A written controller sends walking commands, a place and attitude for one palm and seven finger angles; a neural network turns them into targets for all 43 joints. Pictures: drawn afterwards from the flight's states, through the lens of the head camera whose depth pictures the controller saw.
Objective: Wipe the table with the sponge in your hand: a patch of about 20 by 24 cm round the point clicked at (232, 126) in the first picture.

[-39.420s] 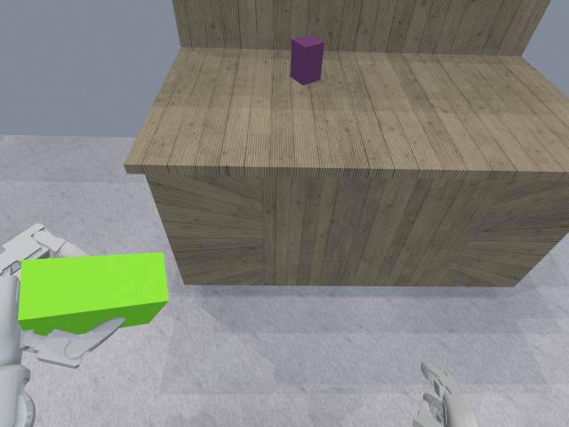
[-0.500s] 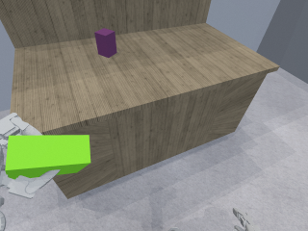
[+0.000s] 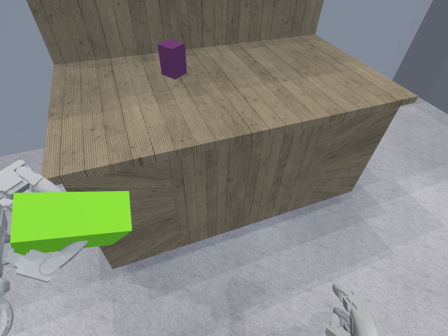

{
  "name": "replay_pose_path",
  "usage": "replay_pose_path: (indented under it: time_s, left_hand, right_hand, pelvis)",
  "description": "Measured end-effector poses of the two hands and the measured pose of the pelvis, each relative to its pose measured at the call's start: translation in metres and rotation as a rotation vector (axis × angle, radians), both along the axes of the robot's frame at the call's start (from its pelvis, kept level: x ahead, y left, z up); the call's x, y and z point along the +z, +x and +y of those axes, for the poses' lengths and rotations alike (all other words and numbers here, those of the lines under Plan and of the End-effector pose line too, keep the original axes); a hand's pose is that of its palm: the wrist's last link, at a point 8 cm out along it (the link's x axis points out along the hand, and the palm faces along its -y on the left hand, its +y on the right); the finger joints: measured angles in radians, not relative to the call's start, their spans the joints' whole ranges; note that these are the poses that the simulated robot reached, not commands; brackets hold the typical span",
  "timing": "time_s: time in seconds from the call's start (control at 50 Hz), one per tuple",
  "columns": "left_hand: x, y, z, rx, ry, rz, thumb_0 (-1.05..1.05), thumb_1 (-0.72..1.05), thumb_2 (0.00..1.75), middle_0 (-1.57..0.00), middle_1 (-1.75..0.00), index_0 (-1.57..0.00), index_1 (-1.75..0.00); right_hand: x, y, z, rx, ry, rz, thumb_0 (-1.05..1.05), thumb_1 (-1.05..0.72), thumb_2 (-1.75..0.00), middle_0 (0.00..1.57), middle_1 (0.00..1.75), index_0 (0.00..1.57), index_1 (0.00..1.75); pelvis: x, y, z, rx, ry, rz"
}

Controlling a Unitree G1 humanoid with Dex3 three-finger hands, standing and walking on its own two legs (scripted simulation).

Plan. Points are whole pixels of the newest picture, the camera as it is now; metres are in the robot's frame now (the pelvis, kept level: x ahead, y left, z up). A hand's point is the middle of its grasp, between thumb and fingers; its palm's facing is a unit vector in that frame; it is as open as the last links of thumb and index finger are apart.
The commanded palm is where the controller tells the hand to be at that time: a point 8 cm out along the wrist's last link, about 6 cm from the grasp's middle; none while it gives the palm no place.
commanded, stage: stop stepping back and stand still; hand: left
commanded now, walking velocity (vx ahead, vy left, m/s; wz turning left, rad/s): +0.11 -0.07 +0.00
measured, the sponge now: (89, 222) +0.23 +0.20 +0.16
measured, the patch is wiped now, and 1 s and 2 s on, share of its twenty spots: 1.00 1.00 1.00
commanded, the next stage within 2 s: stand and wait in 0.26 s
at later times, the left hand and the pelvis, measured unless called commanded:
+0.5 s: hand (62, 208) +0.24 +0.24 +0.17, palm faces +0.41 -0.83 -0.38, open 9.3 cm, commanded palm +0.18 +0.28 +0.19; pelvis +0.03 -0.01 +0.01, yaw +1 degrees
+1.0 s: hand (61, 196) +0.26 +0.25 +0.17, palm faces +0.37 -0.85 -0.37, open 9.3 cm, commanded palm +0.21 +0.29 +0.19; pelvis +0.05 +0.01 +0.01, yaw +0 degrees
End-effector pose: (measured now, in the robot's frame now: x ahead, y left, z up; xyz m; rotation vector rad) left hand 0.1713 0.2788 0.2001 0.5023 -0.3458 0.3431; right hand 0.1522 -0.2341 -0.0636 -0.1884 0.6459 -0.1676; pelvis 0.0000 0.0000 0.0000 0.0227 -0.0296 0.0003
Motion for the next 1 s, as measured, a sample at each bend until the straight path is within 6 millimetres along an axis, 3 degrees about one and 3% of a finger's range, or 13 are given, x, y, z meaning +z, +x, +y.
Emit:
replay_pose_path:
  time_s: [0.08,0.18,0.26,0.34,0.44,0.6,0.72,1.0]
  left_hand:
    - [-0.004,0.002,0.004,0.069,-0.030,0.036,-0.01,-0.46,1.09,-0.81,-1.40,-0.81,-1.41]
    - [-0.022,-0.003,-0.014,0.050,-0.087,0.086,-0.01,-0.46,1.09,-0.80,-1.40,-0.81,-1.41]
    - [-0.013,-0.004,-0.021,0.015,-0.097,0.072,-0.01,-0.46,1.09,-0.81,-1.40,-0.81,-1.41]
    - [-0.004,0.003,-0.012,0.018,-0.052,0.027,-0.01,-0.46,1.09,-0.81,-1.40,-0.81,-1.41]
    - [-0.011,0.022,0.002,0.078,-0.051,0.079,-0.01,-0.46,1.09,-0.81,-1.40,-0.81,-1.41]
    - [-0.017,0.042,-0.006,0.012,-0.093,0.115,-0.01,-0.46,1.09,-0.81,-1.40,-0.81,-1.41]
    - [-0.013,0.049,0.004,0.012,-0.072,0.116,-0.01,-0.46,1.09,-0.81,-1.40,-0.81,-1.41]
    - [-0.016,0.053,0.011,0.028,-0.104,0.126,-0.01,-0.46,1.09,-0.81,-1.40,-0.81,-1.41]
  right_hand:
    - [-0.004,0.003,0.006,0.040,0.044,0.007,0.02,-0.91,-0.90,0.20,0.30,0.20,0.30]
    - [-0.019,0.007,0.001,0.086,0.035,0.078,0.02,-0.90,-0.90,0.20,0.30,0.20,0.30]
    - [-0.011,0.006,-0.004,0.071,-0.001,0.125,0.02,-0.91,-0.90,0.20,0.30,0.20,0.30]
    - [-0.008,0.014,-0.009,0.042,-0.034,0.098,0.02,-0.91,-0.90,0.20,0.30,0.20,0.30]
    - [-0.004,0.029,-0.006,0.033,-0.007,0.075,0.02,-0.91,-0.90,0.20,0.30,0.20,0.30]
    - [0.007,0.052,0.002,0.042,-0.013,0.052,0.02,-0.91,-0.90,0.20,0.30,0.20,0.30]
    - [0.013,0.065,0.010,0.041,-0.013,0.042,0.02,-0.91,-0.90,0.20,0.30,0.20,0.30]
    - [0.011,0.068,0.024,0.061,-0.003,0.056,0.02,-0.91,-0.90,0.20,0.30,0.20,0.30]
  pelvis:
    - [0.003,0.003,-0.008,0.019,-0.009,0.002]
    - [-0.003,0.001,-0.014,0.034,-0.031,-0.007]
    - [0.006,0.007,-0.013,0.031,-0.014,0.003]
    - [0.002,0.013,-0.008,0.032,-0.028,0.005]
    - [0.007,0.025,-0.008,0.023,-0.030,0.011]
    - [0.011,0.039,0.000,0.013,-0.031,0.017]
    - [0.013,0.045,0.006,0.003,-0.032,0.024]
    - [0.015,0.047,0.013,0.000,-0.034,0.032]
